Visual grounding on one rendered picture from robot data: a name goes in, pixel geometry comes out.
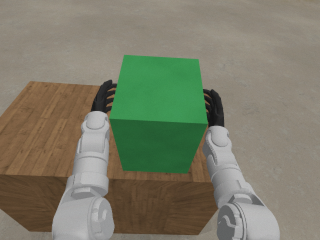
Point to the left robot upper arm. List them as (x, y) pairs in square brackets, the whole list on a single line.
[(84, 219)]

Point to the robot left hand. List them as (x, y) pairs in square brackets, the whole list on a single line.
[(100, 101)]

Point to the pedestal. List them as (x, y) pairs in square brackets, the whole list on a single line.
[(39, 133)]

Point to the right robot upper arm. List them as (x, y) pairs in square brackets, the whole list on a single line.
[(243, 221)]

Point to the robot right hand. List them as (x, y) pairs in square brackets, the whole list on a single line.
[(215, 114)]

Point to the left robot forearm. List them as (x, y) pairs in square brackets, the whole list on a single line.
[(89, 174)]

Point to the right robot forearm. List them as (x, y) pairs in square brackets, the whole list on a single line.
[(225, 174)]

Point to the carton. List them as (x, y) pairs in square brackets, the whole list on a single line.
[(158, 115)]

